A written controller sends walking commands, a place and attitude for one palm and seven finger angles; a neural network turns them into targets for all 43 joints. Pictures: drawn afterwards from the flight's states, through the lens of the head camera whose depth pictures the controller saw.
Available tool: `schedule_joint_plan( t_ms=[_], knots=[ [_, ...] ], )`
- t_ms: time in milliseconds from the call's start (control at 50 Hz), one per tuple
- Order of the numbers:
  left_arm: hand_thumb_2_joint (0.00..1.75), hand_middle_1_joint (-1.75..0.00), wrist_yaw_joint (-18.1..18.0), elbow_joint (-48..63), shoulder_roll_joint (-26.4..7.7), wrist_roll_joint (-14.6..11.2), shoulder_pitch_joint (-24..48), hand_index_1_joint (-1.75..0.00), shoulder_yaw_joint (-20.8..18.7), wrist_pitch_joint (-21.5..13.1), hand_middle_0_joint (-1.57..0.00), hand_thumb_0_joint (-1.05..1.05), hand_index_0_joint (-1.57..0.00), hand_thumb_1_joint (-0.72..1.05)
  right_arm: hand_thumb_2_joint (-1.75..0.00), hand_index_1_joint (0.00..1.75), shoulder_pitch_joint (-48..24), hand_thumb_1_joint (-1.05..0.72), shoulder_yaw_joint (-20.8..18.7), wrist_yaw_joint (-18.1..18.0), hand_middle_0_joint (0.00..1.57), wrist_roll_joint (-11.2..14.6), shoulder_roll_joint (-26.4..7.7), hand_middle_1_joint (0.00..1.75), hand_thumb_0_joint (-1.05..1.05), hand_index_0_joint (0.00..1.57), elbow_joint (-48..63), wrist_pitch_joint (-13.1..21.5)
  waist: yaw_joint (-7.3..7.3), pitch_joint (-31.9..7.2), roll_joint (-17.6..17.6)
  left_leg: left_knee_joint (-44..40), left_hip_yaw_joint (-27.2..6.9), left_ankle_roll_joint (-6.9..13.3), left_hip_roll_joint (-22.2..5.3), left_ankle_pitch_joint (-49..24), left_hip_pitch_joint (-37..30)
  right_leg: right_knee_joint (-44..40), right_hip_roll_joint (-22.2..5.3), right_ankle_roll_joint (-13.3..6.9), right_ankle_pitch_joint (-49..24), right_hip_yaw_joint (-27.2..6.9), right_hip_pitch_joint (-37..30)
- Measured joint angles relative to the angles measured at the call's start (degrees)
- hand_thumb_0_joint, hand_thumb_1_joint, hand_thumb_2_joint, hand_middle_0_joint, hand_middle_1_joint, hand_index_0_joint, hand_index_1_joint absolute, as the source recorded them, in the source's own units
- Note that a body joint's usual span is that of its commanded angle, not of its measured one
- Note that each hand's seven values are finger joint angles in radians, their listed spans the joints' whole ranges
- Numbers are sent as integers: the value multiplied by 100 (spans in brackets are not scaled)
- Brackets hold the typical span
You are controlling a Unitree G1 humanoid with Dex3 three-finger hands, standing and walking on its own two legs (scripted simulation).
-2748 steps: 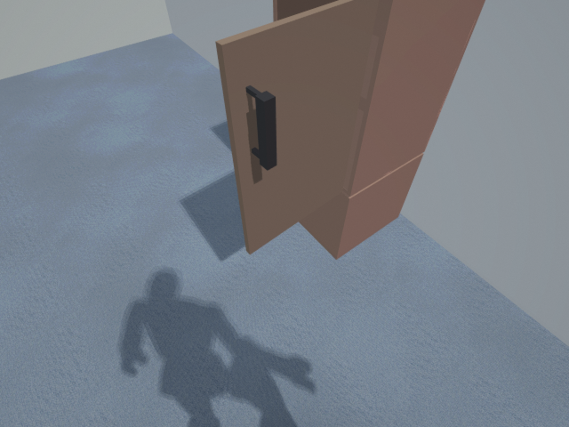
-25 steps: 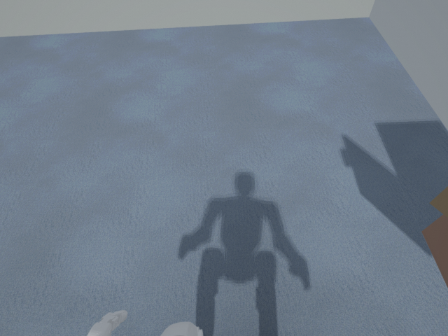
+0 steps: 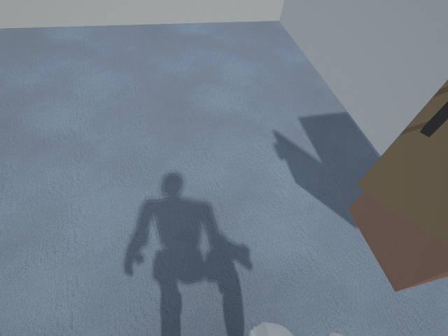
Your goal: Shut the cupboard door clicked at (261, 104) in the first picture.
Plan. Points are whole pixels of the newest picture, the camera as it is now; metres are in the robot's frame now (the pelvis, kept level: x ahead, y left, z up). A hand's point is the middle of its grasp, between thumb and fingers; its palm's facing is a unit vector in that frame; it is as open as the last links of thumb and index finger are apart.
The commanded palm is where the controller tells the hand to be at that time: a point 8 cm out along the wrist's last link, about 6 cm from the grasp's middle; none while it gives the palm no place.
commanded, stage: turn to face it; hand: left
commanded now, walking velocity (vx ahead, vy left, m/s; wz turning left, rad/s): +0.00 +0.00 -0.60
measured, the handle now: out of the picture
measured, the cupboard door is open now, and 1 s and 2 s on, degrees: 32 32 32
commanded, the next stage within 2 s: take the last steps up to it in 1.00 s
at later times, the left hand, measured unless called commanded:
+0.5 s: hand (167, 329) +0.15 +0.12 -0.16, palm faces -0.28 -0.93 -0.25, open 7.4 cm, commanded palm none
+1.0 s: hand (167, 287) +0.23 +0.13 -0.17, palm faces -0.49 -0.84 -0.22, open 7.4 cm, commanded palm none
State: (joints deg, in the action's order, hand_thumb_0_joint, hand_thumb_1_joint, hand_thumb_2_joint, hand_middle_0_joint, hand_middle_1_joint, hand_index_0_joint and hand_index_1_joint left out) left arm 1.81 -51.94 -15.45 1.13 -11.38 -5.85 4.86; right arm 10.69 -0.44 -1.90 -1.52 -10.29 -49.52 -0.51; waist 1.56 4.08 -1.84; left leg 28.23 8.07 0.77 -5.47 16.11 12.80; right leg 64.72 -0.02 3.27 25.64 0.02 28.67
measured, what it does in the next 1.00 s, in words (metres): steps on the spot, turning right: right foot, then left foot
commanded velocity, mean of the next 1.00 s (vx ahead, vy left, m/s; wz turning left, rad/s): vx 0.00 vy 0.00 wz -0.50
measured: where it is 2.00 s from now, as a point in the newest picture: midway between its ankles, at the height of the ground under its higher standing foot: outside the picture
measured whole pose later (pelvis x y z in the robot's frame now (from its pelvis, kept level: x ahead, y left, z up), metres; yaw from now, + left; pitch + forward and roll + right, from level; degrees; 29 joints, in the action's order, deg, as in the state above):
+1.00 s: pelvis +0.04 -0.01 +0.00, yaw -32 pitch +1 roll -3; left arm 1.4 -52.5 -15.0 1.1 -9.6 -5.0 4.7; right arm 13.4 -1.0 -1.6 -1.7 -11.1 -52.3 -0.8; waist 0.0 4.2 0.0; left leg 27.8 8.7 0.6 -6.1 15.8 12.9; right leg 53.1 -1.4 2.7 25.5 0.8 23.8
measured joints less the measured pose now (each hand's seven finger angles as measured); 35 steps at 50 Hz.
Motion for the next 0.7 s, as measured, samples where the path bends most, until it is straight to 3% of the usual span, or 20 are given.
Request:
schedule_joint_plan(
  t_ms=[100, 180, 240, 260, 300, 340, 400, 480, 580, 640, 680, 700],
  knots=[
    [90, -30, 27, 63, 3, 2, 155, -30, -8, 38, -20, 1, -19, 91, -90, 30, 160, -90, -77, 29, 20, -6, -63, 30, 0, 20, -123, -15, -83, 41, 140, -7, 353, -70, -186, 65, -142, -726, -223, 11, -103, 152, -233],
    [90, -30, 43, 133, 83, 4, 298, -30, 46, 5, -20, 1, -19, 91, -90, 30, 282, -90, -171, 81, 20, -17, -205, 30, 0, 20, -250, -68, -196, 72, 296, 291, 620, -189, -362, 266, -127, -1741, -234, -89, -147, 334, -637],
    [90, -30, 56, 233, 121, 9, 324, -30, 112, -109, -20, 1, -19, 91, -90, 30, 419, -90, -246, 117, 20, 18, -350, 30, 0, 20, -320, -119, -236, 16, 377, 822, 799, -344, -508, 571, 18, -2903, -187, -285, -869, 454, -1157],
    [90, -30, 29, 238, 154, 24, 336, -30, 132, -196, -20, 1, -19, 91, -90, 30, 424, -90, -275, 127, 20, 39, -420, 30, 0, 20, -352, -162, -213, -4, 431, 1277, 676, -400, -522, 890, 208, -2947, -140, -415, -670, 418, -1151],
    [90, -30, -41, 223, 281, -8, 354, -30, 217, -286, -20, 1, -19, 91, -90, 30, 320, -90, -314, 101, 20, 64, -574, 30, 0, 20, -415, -316, -239, 55, 610, 2452, 31, -445, -334, 1404, 712, -2760, -25, -501, -552, 353, -1040],
    [90, -30, -105, 226, 362, -22, 301, -30, 265, -302, -20, 1, -20, 90, -90, 30, 229, -90, -330, 79, 20, 69, -622, 30, 1, 20, -430, -378, -256, 74, 626, 3297, -324, -488, -109, 1310, 1144, -2944, 15, -496, -708, 251, -1090],
    [90, -30, -171, 192, 389, -39, 213, -30, 294, -287, -20, 1, -20, 90, -90, 30, 105, -90, -302, 112, 20, 66, -574, 30, 1, 20, -361, -347, -250, 78, 478, 3659, -509, -579, 11, 816, 1546, -3366, 60, -525, -986, 55, -1221],
    [90, -30, -157, 120, 406, -32, 98, -30, 327, -298, -20, 1, -20, 90, -90, 30, -38, -90, -280, 143, 20, 63, -484, 30, 1, 20, -223, -309, -219, 42, 322, 3323, -707, -648, 68, 498, 1702, -3676, 142, -542, -1169, -174, -1305],
    [90, -30, -133, 53, 438, 3, -35, -30, 327, -283, -21, 1, -20, 90, -90, 30, -213, -90, -258, 130, 20, 87, -411, 30, 0, 20, -130, -288, -118, -6, 239, 2582, -800, -659, 182, 608, 1506, -3701, 258, -484, -1188, -447, -1295],
    [90, -30, -137, 19, 397, 21, -97, -30, 286, -246, -21, 1, -20, 90, -90, 30, -298, -90, -227, 111, 20, 123, -344, 30, 0, 20, -75, -244, -34, -37, 131, 1799, -772, -606, 318, 695, 1174, -3576, 292, -397, -1128, -650, -1219],
    [90, -30, -150, -10, 339, 8, -139, -30, 247, -202, -21, 1, -20, 90, -90, 30, -317, -90, -190, 98, 20, 147, -297, 30, 0, 20, -25, -170, -5, -77, 49, 929, -734, -559, 401, 326, 792, -3383, 325, -303, -1031, -797, -1112],
    [90, -30, -153, -9, 312, -16, -171, -30, 230, -169, -21, 1, -20, 90, -90, 30, -288, -90, -164, 92, 20, 140, -296, 30, 0, 20, 17, -105, -16, -126, 62, 463, -717, -425, 370, -17, 610, -3221, 383, -255, -947, -835, -1020]
  ],
)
